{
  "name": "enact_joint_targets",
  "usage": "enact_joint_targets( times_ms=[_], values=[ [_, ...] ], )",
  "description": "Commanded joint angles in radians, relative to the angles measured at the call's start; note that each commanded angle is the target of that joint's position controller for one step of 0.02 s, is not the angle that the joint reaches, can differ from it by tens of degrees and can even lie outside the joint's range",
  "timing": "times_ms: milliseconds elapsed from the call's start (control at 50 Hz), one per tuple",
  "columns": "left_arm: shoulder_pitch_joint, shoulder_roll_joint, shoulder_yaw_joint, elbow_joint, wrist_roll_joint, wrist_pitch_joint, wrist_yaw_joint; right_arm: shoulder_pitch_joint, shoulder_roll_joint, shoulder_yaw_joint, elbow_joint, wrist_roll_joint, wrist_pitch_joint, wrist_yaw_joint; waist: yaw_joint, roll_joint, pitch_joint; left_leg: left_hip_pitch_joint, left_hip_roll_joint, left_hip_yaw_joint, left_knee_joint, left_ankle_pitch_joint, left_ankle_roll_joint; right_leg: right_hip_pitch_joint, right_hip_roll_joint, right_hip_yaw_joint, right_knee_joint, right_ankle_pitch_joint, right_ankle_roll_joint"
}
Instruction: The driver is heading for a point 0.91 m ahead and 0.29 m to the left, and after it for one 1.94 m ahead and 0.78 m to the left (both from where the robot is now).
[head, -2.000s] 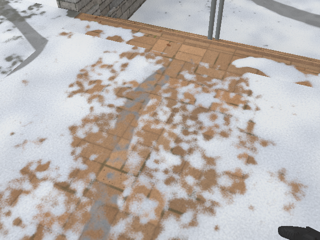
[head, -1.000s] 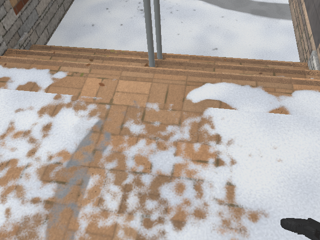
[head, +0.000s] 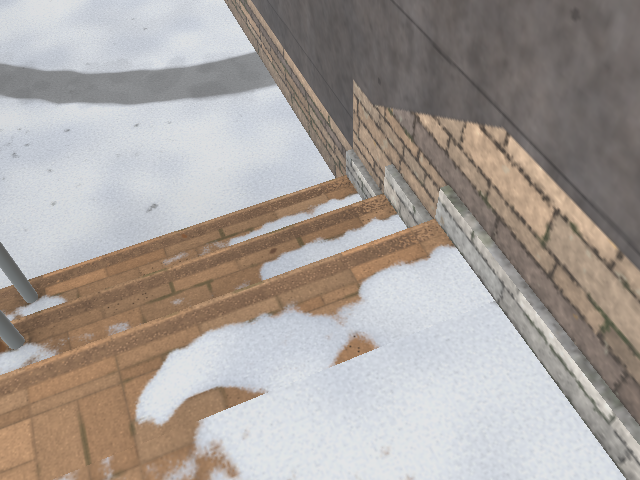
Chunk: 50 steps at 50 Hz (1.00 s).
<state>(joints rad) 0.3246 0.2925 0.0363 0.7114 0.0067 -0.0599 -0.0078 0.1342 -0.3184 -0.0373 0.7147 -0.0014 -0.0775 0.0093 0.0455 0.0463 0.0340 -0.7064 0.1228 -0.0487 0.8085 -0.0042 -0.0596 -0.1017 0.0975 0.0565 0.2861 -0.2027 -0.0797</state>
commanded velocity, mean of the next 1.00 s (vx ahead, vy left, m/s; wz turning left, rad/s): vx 0.50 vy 0.00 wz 0.45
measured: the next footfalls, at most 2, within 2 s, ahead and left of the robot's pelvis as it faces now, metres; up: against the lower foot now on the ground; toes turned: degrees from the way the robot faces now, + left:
left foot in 0.22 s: +0.30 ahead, +0.16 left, +0.00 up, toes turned +6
right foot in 0.72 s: +0.60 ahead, +0.04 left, +0.00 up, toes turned +28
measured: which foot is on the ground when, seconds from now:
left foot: up 0.00-0.20, down 0.22-0.72, up 0.74-1.00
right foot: down 0.00-0.24, up 0.26-0.70, down 0.72-1.00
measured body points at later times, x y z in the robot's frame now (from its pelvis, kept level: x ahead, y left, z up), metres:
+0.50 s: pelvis +0.28 +0.10 +0.00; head +0.31 +0.12 +0.45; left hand +0.39 +0.40 -0.10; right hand +0.43 -0.15 -0.10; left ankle +0.26 +0.16 -0.75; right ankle +0.44 -0.07 -0.68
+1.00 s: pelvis +0.54 +0.15 +0.00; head +0.56 +0.16 +0.45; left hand +0.40 +0.41 -0.12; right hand +0.82 +0.01 -0.10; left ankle +0.54 +0.34 -0.69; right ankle +0.56 +0.02 -0.75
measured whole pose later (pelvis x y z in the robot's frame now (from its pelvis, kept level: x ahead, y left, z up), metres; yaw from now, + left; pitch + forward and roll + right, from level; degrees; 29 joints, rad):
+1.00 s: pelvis +0.54 +0.15 +0.00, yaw +32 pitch +1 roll -2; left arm 0.36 0.29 0.07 0.83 0.01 -0.07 0.01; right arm 0.21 -0.31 -0.07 0.64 0.03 -0.02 0.00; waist 0.06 0.05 0.02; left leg -0.64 0.07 -0.08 0.92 -0.22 0.00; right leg -0.11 0.01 -0.08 0.33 -0.24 -0.01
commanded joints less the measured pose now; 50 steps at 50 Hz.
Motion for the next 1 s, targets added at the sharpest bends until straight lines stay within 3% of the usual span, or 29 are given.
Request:
enact_joint_targets(
  times_ms=[20, 80, 140, 180, 200, 220, 240, 260, 280, 300, 320, 340, 380, 420, 520, 580, 600, 660, 680, 700, 720, 740, 760, 780, 820, 860, 900, 940, 1000],
  values=[
    [0.032, 0.163, 0.041, -0.016, -0.003, -0.024, 0.004, -0.088, -0.051, -0.006, -0.088, 0.012, -0.012, 0.014, 0.036, -0.121, 0.002, 0.048, -0.024, 0.019, -0.121, 0.128, 0.020, -0.006, -0.271, 0.078, -0.102, 0.204, -0.129],
    [0.046, 0.192, 0.048, 0.019, 0.001, -0.017, 0.006, -0.150, -0.059, -0.007, -0.125, 0.022, -0.017, 0.037, 0.060, -0.102, 0.048, -0.014, -0.041, 0.019, -0.194, 0.069, 0.055, 0.092, -0.317, 0.063, -0.085, 0.227, -0.119],
    [0.041, 0.204, 0.053, 0.038, -0.005, -0.004, 0.013, -0.142, -0.060, -0.009, -0.152, 0.020, -0.019, 0.060, 0.041, -0.121, 0.038, 0.006, -0.077, 0.036, -0.231, -0.056, 0.097, 0.168, -0.350, 0.028, -0.013, 0.403, -0.091],
    [0.006, 0.219, 0.056, 0.030, -0.009, 0.006, 0.023, -0.040, -0.090, -0.027, -0.138, 0.011, -0.014, 0.063, -0.020, -0.136, -0.043, 0.172, -0.142, 0.096, -0.242, -0.130, 0.131, 0.181, -0.329, -0.018, 0.127, 0.739, -0.054],
    [-0.011, 0.218, 0.054, 0.022, -0.008, 0.015, 0.030, 0.093, -0.121, -0.049, -0.107, 0.008, -0.012, 0.057, -0.094, -0.118, -0.123, 0.351, -0.190, 0.131, -0.275, -0.098, 0.155, 0.149, -0.292, -0.065, 0.300, 0.866, -0.028],
    [-0.004, 0.190, 0.040, 0.009, 0.009, 0.015, 0.041, 0.246, -0.175, -0.071, -0.077, 0.014, -0.009, 0.049, -0.166, -0.059, -0.214, 0.628, -0.132, 0.025, -0.269, -0.015, 0.198, -0.032, -0.255, -0.097, 0.547, 0.724, 0.014],
    [0.120, 0.075, 0.001, -0.037, 0.032, -0.011, 0.029, 0.307, -0.299, -0.097, -0.080, 0.014, -0.009, 0.041, -0.104, 0.211, -0.354, 1.036, 0.141, -0.501, -0.293, -0.082, 0.396, -0.474, -0.069, -0.105, 0.974, 0.006, 0.089],
    [0.095, 0.115, 0.000, -0.019, 0.020, -0.043, 0.012, 0.345, -0.211, -0.079, -0.087, 0.021, -0.010, 0.036, -0.150, 0.183, -0.478, 1.139, 0.214, -0.793, -0.451, -0.183, 0.453, -0.607, -0.025, 0.059, 1.121, -0.337, 0.092],
    [-0.012, 0.174, 0.018, -0.050, -0.028, -0.063, 0.002, 0.296, -0.163, -0.063, -0.092, 0.022, -0.005, 0.026, -0.161, 0.089, -0.320, 1.036, 0.181, -0.642, -0.468, -0.240, 0.389, -0.695, -0.095, 0.085, 1.125, -0.266, 0.076],
    [-0.088, 0.173, 0.010, -0.074, -0.027, -0.073, 0.004, 0.229, -0.156, -0.059, -0.110, 0.012, -0.002, 0.021, -0.147, 0.000, -0.206, 0.880, 0.141, -0.524, -0.477, -0.161, 0.359, -0.692, -0.136, 0.056, 1.058, -0.193, 0.075],
    [-0.118, 0.166, 0.012, -0.078, -0.008, -0.074, 0.014, 0.181, -0.148, -0.054, -0.120, 0.005, 0.002, 0.020, -0.112, -0.060, -0.132, 0.740, 0.106, -0.441, -0.489, -0.026, 0.343, -0.652, -0.164, 0.041, 0.977, -0.157, 0.084],
    [-0.089, 0.172, 0.019, -0.072, 0.005, -0.062, 0.021, 0.147, -0.132, -0.045, -0.128, -0.001, 0.000, 0.020, -0.059, -0.043, -0.095, 0.618, 0.074, -0.389, -0.515, 0.065, 0.337, -0.573, -0.186, 0.045, 0.928, -0.137, 0.091],
    [-0.048, 0.144, 0.018, -0.073, 0.008, -0.042, 0.022, 0.112, -0.114, -0.042, -0.136, 0.006, 0.000, 0.017, -0.017, 0.005, -0.089, 0.529, 0.031, -0.342, -0.552, 0.095, 0.350, -0.518, -0.195, 0.034, 0.863, -0.122, 0.117],
    [-0.053, 0.126, 0.013, -0.073, 0.016, -0.029, 0.027, 0.117, -0.126, -0.047, -0.126, 0.012, -0.002, 0.010, -0.016, 0.013, -0.071, 0.477, 0.005, -0.287, -0.565, 0.135, 0.355, -0.514, -0.189, 0.012, 0.780, -0.079, 0.144],
    [-0.244, 0.070, -0.001, -0.107, 0.004, -0.042, 0.020, 0.198, -0.139, -0.054, -0.084, 0.025, 0.022, -0.011, -0.089, 0.026, -0.062, 0.486, -0.046, -0.248, -0.520, 0.105, 0.300, -0.483, -0.136, 0.004, 0.429, 0.176, 0.162],
    [-0.316, 0.081, 0.005, -0.116, -0.006, -0.057, 0.008, 0.237, -0.137, -0.053, -0.063, 0.027, 0.039, -0.016, -0.118, 0.052, -0.056, 0.516, -0.038, -0.305, -0.484, 0.057, 0.279, -0.418, -0.094, 0.008, 0.291, 0.243, 0.146],
    [-0.321, 0.097, 0.012, -0.118, -0.001, -0.059, 0.004, 0.242, -0.139, -0.055, -0.057, 0.028, 0.042, -0.016, -0.115, 0.057, -0.053, 0.532, -0.036, -0.335, -0.462, 0.039, 0.272, -0.394, -0.083, 0.018, 0.251, 0.239, 0.140],
    [-0.301, 0.122, 0.030, -0.110, -0.019, -0.073, 0.001, 0.232, -0.125, -0.052, -0.052, 0.028, 0.055, -0.016, -0.090, 0.089, -0.036, 0.591, -0.009, -0.427, -0.409, 0.021, 0.263, -0.323, -0.070, 0.024, 0.187, 0.127, 0.106],
    [-0.243, 0.141, 0.042, -0.091, -0.015, -0.080, 0.001, 0.222, -0.127, -0.053, -0.059, 0.025, 0.060, -0.015, -0.058, 0.093, -0.058, 0.616, -0.024, -0.423, -0.359, 0.075, 0.248, -0.257, -0.070, 0.007, 0.134, 0.146, 0.080],
    [-0.162, 0.160, 0.052, -0.076, -0.001, -0.086, 0.004, 0.215, -0.104, -0.045, -0.064, 0.025, 0.061, -0.015, -0.015, 0.090, -0.119, 0.599, -0.058, -0.391, -0.253, 0.123, 0.221, -0.109, -0.114, 0.027, 0.111, 0.187, 0.041],
    [-0.026, 0.206, 0.068, -0.064, 0.020, -0.088, 0.011, 0.209, -0.048, -0.025, -0.082, 0.015, 0.055, -0.012, 0.043, 0.013, -0.244, 0.479, -0.113, -0.306, -0.001, 0.001, 0.184, 0.132, -0.274, 0.175, 0.141, 0.133, -0.033],
    [0.079, 0.297, 0.097, -0.011, 0.024, -0.067, 0.009, 0.334, 0.001, -0.012, -0.106, 0.037, 0.042, -0.016, -0.003, -0.275, -0.342, 0.144, -0.256, -0.161, 0.278, -0.439, 0.108, 0.412, -0.476, 0.575, 0.105, -0.004, -0.206],
    [0.078, 0.219, 0.082, -0.012, -0.020, -0.058, 0.003, 0.332, -0.072, -0.020, -0.098, 0.038, 0.032, -0.019, 0.005, -0.269, -0.267, -0.025, -0.187, -0.150, 0.397, -0.605, 0.091, 0.384, -0.542, 0.714, 0.028, -0.266, -0.221],
    [0.036, 0.162, 0.072, -0.018, -0.012, -0.046, 0.016, 0.246, -0.125, -0.041, -0.093, 0.041, 0.029, -0.017, 0.031, -0.189, -0.131, -0.064, -0.131, -0.139, 0.423, -0.521, 0.081, 0.256, -0.496, 0.582, 0.010, -0.326, -0.164],
    [-0.031, 0.119, 0.055, -0.016, 0.001, -0.031, 0.028, 0.163, -0.115, -0.048, -0.108, 0.030, 0.034, -0.025, 0.017, -0.138, -0.012, -0.041, -0.084, -0.092, 0.384, -0.382, 0.065, 0.097, -0.407, 0.371, -0.039, -0.142, -0.106],
    [-0.058, 0.096, 0.051, -0.011, 0.005, -0.032, 0.033, 0.166, -0.084, -0.051, -0.114, 0.033, 0.047, -0.023, -0.016, -0.173, 0.004, 0.018, -0.055, -0.071, 0.337, -0.335, 0.064, 0.010, -0.351, 0.220, -0.062, 0.006, -0.083],
    [-0.031, 0.119, 0.060, 0.021, -0.009, -0.031, 0.025, 0.143, -0.029, -0.038, -0.132, 0.035, 0.046, -0.020, -0.026, -0.165, 0.014, 0.014, -0.039, -0.054, 0.284, -0.328, 0.058, -0.021, -0.346, 0.172, -0.093, 0.069, -0.103],
    [-0.026, 0.127, 0.061, 0.039, 0.003, -0.034, 0.025, 0.119, -0.015, -0.033, -0.135, 0.033, 0.046, -0.016, -0.031, -0.143, 0.005, 0.009, -0.043, -0.053, 0.196, -0.263, 0.050, -0.022, -0.348, 0.107, -0.087, 0.217, -0.114],
    [-0.056, 0.168, 0.072, 0.046, -0.004, -0.030, 0.013, 0.053, 0.000, -0.020, -0.148, 0.029, 0.044, 0.000, -0.022, -0.136, 0.007, 0.098, -0.043, -0.001, 0.005, -0.107, 0.056, -0.071, -0.312, -0.012, -0.086, 0.278, -0.103]
  ],
)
